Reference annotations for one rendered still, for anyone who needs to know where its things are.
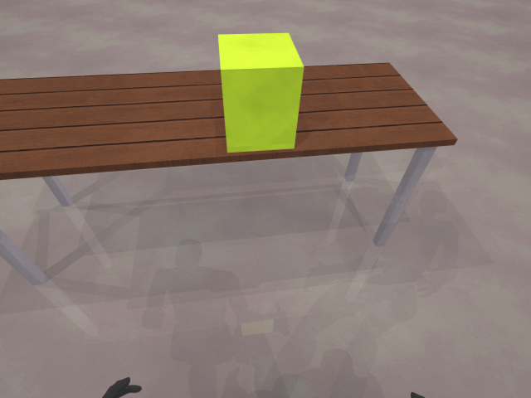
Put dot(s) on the carton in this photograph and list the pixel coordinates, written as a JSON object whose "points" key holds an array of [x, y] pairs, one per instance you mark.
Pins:
{"points": [[261, 85]]}

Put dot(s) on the left robot hand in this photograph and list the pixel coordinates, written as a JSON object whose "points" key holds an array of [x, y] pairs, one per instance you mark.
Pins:
{"points": [[121, 388]]}

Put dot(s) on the table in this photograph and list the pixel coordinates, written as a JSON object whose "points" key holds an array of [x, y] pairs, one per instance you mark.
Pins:
{"points": [[55, 126]]}

